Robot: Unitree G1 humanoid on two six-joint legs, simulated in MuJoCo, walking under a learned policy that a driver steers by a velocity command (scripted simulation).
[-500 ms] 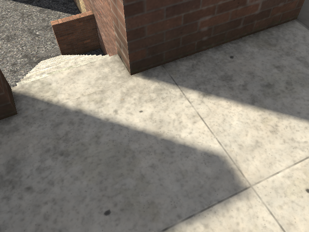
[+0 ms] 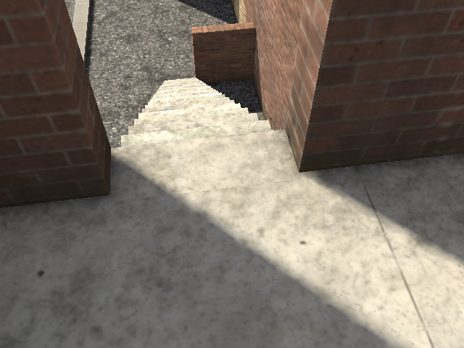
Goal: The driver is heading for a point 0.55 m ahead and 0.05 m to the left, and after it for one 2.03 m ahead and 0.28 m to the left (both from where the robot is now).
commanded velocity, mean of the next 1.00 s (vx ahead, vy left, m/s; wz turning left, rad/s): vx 0.38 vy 0.00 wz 0.36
